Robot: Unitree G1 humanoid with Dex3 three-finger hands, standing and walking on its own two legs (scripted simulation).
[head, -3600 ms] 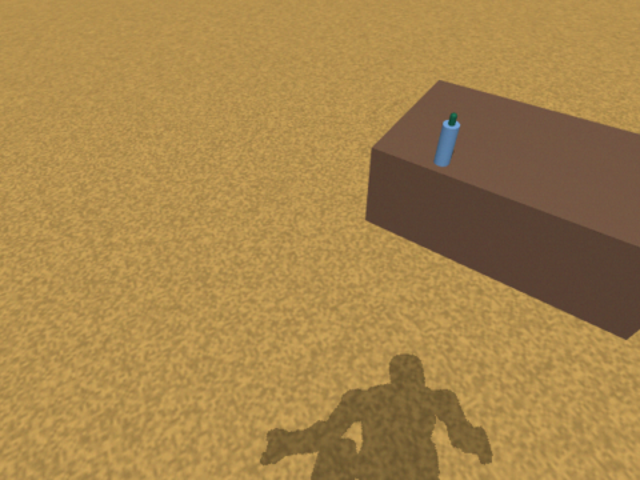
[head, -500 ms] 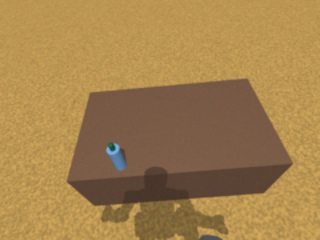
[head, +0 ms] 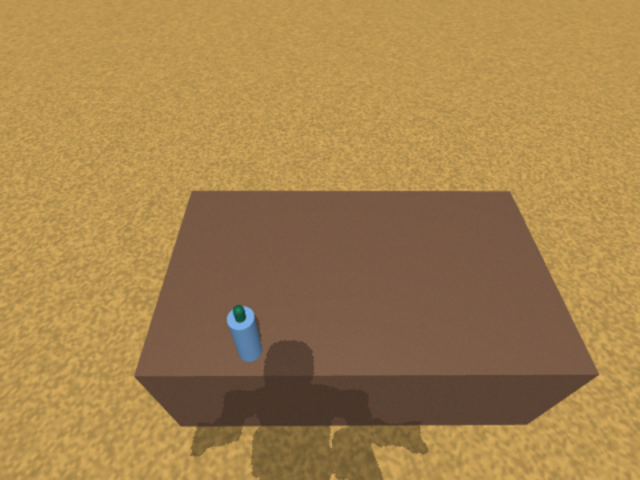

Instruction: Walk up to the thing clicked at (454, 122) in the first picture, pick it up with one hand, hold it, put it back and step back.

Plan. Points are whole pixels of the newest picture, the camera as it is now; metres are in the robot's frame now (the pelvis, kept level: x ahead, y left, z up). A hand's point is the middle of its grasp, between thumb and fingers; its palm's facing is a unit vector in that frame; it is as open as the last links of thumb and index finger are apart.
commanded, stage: walk up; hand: left
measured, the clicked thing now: (244, 330) +0.45 +0.20 -0.28
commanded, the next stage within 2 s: stand in 1.08 s
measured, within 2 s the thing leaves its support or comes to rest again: neither
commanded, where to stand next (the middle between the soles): +0.07 -0.01 m, yaw +0 degrees
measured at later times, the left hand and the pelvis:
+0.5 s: hand out of the picture +0.09 +0.24 -0.14, palm faces +0.02 -0.94 -0.33, open 7.4 cm; pelvis +0.01 -0.01 +0.02, yaw +1 degrees
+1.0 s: hand out of the picture +0.11 +0.24 -0.14, palm faces +0.00 -0.95 -0.32, open 7.4 cm; pelvis +0.02 -0.01 +0.02, yaw +1 degrees
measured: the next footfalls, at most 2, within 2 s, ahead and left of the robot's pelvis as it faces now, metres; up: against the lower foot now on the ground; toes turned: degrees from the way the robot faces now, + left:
none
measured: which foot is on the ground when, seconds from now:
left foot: down 0.00-1.00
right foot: down 0.00-1.00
